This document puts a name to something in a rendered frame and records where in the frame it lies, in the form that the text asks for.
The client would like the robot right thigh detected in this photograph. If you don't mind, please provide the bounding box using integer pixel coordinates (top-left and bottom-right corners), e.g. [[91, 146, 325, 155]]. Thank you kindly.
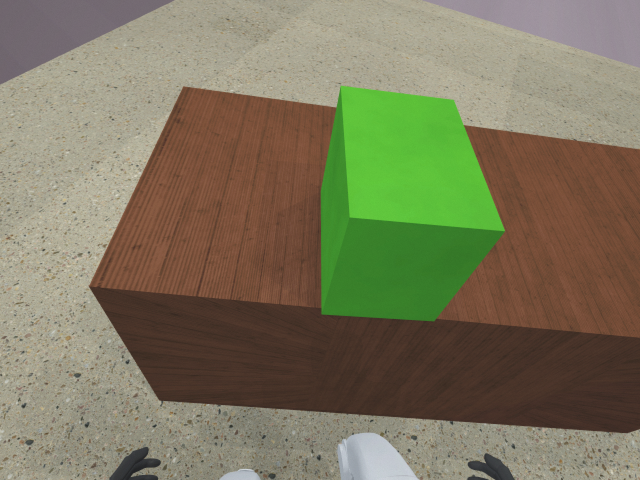
[[338, 433, 419, 480]]

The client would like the pedestal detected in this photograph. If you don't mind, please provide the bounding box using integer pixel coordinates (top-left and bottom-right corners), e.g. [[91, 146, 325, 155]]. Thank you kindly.
[[89, 86, 640, 433]]

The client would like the carton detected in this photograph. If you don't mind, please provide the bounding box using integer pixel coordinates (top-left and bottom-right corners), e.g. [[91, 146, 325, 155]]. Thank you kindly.
[[321, 86, 505, 321]]

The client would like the robot right hand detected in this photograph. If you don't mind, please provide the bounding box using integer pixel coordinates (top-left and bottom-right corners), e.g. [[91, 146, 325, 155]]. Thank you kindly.
[[467, 453, 515, 480]]

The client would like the robot left hand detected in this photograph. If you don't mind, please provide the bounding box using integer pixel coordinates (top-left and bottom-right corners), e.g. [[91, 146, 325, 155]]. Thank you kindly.
[[109, 447, 161, 480]]

